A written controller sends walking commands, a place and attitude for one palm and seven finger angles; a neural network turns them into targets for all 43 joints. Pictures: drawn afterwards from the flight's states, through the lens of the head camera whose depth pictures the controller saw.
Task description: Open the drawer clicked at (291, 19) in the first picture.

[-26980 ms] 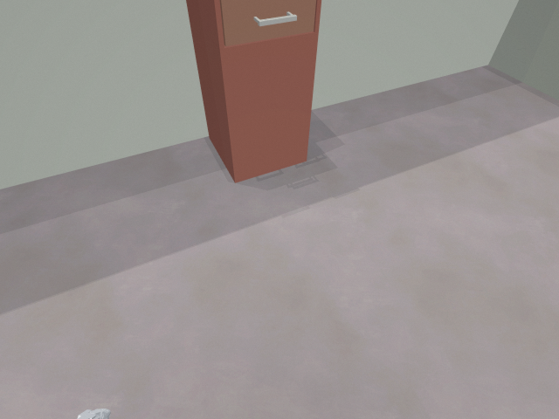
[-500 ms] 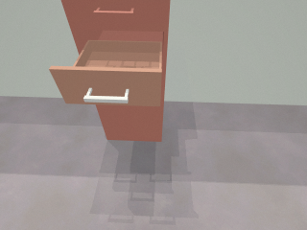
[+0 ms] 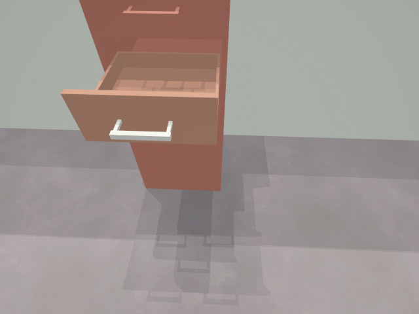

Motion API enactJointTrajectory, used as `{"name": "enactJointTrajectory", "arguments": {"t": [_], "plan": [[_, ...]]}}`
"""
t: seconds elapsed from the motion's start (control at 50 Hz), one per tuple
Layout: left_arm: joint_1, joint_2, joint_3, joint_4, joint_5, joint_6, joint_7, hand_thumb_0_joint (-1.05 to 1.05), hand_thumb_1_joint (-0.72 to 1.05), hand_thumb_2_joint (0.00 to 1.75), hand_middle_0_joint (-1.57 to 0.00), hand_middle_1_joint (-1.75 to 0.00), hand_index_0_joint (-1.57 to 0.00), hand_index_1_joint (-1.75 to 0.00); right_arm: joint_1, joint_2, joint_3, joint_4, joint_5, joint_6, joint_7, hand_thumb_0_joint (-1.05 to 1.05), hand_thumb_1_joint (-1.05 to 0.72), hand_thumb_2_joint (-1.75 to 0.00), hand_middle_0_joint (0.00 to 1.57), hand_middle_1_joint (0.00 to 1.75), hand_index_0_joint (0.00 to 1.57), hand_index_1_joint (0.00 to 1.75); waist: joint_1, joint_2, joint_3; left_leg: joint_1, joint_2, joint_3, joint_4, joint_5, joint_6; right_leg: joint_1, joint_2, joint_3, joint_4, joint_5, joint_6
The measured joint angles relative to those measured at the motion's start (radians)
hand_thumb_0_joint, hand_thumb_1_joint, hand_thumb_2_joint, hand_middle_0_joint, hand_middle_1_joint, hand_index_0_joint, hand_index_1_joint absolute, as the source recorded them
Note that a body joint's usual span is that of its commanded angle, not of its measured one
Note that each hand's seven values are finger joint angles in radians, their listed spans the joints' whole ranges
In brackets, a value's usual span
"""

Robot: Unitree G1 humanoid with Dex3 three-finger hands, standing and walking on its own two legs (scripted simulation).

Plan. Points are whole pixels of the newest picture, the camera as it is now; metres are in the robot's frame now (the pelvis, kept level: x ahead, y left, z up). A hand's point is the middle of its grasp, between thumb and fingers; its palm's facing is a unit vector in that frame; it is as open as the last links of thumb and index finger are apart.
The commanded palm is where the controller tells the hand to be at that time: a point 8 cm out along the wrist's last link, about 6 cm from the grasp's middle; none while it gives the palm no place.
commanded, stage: look to check the result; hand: left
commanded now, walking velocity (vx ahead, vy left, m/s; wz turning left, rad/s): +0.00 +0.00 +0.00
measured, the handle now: (142, 130) +0.54 +0.21 +0.02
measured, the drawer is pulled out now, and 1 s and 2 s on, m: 0.30 0.30 0.30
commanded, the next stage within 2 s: stand and wait in 0.24 s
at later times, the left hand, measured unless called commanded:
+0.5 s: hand out of the picture +0.01 +0.16 -0.17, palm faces +0.04 -0.98 -0.19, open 7.4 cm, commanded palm none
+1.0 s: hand out of the picture +0.02 +0.15 -0.17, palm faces +0.05 -0.98 -0.20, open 7.4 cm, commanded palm none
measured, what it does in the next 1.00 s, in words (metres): stands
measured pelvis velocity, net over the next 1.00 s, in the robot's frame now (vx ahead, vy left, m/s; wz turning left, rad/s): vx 0.02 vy -0.02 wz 0.01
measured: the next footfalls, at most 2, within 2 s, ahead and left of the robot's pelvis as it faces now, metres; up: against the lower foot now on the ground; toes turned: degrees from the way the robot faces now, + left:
none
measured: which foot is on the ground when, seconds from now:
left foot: down 0.00-1.00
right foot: down 0.00-1.00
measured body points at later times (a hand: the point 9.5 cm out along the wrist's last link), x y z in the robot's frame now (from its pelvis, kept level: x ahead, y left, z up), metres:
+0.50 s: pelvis +0.01 -0.01 +0.00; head +0.03 -0.02 +0.45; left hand +0.01 +0.21 -0.16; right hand +0.00 -0.21 -0.17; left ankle +0.01 +0.11 -0.74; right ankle +0.00 -0.10 -0.74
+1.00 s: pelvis +0.02 -0.02 +0.00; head +0.04 -0.03 +0.45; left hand +0.01 +0.20 -0.16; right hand +0.01 -0.23 -0.17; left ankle +0.01 +0.11 -0.74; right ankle +0.00 -0.10 -0.74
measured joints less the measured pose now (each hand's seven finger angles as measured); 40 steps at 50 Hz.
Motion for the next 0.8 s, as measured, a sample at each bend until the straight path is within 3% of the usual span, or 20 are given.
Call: {"name": "enactJointTrajectory", "arguments": {"t": [0.8], "plan": [[-0.034, 0.011, 0.002, 0.005, -0.001, -0.007, -0.001, 0.00, 0.91, 0.90, -0.20, -0.29, -0.20, -0.30, -0.029, -0.023, 0.006, 0.015, -0.001, -0.004, -0.004, 0.00, -0.91, -0.89, 0.19, 0.30, 0.20, 0.30, -0.002, 0.005, 0.001, 0.043, 0.012, -0.010, -0.039, -0.006, -0.021, 0.044, 0.015, -0.009, -0.038, -0.011, -0.017]]}}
